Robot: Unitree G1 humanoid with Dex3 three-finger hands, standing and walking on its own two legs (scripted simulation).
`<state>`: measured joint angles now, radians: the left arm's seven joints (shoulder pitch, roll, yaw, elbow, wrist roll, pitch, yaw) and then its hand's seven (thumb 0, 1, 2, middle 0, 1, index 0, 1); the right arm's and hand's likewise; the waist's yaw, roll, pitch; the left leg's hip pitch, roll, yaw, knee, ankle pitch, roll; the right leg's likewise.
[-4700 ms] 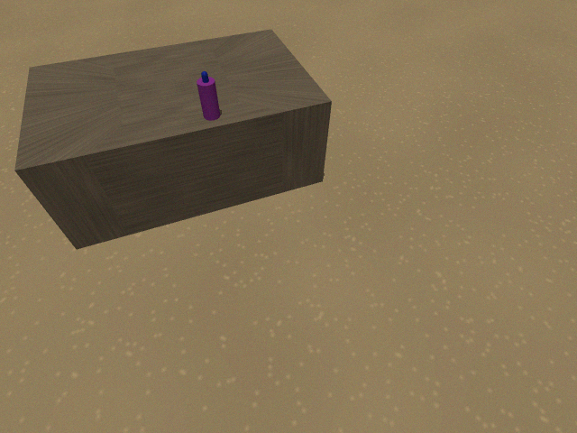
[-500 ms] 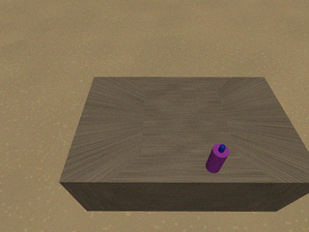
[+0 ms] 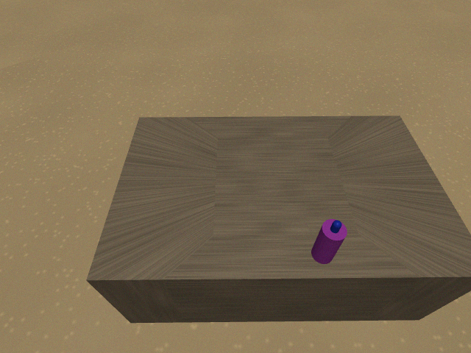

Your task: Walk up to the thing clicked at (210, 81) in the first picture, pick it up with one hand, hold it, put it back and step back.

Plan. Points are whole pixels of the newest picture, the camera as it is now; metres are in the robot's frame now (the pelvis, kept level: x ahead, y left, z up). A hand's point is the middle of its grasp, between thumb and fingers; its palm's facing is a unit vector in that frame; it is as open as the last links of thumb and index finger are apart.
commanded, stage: walk up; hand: right
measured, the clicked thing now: (329, 239) +0.44 -0.25 -0.24
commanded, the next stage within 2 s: stand in 0.08 s
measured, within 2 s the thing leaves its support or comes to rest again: neither
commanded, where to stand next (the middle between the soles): +0.05 +0.00 m, yaw +0 degrees
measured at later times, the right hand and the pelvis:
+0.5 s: hand out of the picture +0.08 -0.26 -0.16, palm faces -0.04 +0.95 -0.32, open 7.4 cm; pelvis +0.00 -0.01 +0.00, yaw +0 degrees
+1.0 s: hand out of the picture +0.07 -0.27 -0.16, palm faces -0.04 +0.94 -0.33, open 7.4 cm; pelvis +0.00 -0.02 +0.00, yaw +0 degrees
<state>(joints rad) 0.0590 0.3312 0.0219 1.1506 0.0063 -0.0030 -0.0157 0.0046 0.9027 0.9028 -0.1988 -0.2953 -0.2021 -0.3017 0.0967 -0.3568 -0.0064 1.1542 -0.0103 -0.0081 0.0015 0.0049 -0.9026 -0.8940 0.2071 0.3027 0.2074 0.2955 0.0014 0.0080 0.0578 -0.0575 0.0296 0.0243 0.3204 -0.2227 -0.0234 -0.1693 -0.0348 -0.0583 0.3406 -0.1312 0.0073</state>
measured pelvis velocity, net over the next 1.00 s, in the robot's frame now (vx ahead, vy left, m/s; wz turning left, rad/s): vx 0.00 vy -0.02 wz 0.01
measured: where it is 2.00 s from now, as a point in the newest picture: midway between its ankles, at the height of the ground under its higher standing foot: outside the picture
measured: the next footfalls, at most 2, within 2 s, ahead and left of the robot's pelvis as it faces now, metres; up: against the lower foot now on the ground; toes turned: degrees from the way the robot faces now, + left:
none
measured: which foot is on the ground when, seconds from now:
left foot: down 0.00-1.00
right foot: down 0.00-1.00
